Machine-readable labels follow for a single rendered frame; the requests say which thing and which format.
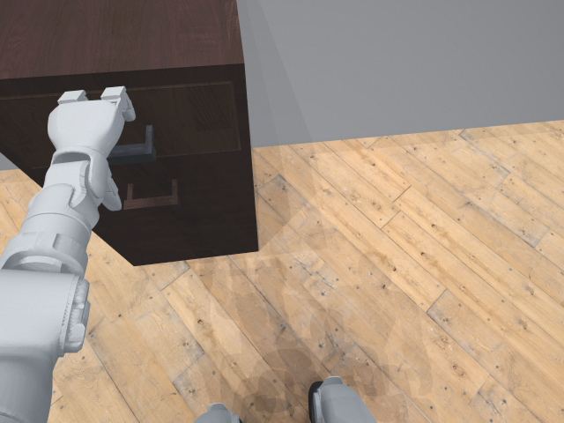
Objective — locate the robot left hand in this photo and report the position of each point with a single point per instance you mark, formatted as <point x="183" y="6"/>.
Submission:
<point x="95" y="124"/>

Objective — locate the handle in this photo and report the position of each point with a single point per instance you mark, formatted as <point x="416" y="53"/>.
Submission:
<point x="137" y="153"/>
<point x="151" y="204"/>

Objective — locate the right robot shin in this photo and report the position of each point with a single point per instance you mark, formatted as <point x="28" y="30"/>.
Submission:
<point x="331" y="380"/>

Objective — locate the robot right thigh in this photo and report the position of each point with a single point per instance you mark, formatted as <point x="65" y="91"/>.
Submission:
<point x="338" y="403"/>

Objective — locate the left robot forearm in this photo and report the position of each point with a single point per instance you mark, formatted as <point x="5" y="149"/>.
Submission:
<point x="57" y="228"/>

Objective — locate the drawer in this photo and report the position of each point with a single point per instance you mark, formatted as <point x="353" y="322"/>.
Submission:
<point x="186" y="118"/>

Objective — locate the robot left upper arm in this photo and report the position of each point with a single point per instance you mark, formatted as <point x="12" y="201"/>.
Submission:
<point x="43" y="316"/>

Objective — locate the cabinet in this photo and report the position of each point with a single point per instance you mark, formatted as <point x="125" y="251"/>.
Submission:
<point x="58" y="46"/>

